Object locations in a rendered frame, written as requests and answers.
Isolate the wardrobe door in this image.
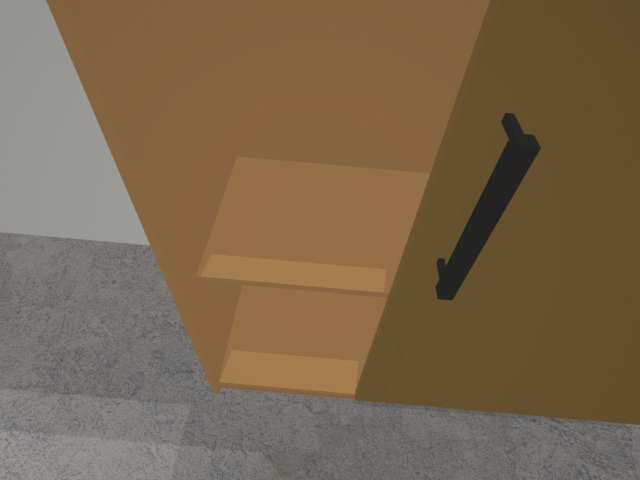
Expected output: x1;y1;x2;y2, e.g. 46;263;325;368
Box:
355;0;640;425

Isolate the handle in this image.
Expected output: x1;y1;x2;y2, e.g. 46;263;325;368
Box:
436;113;541;300

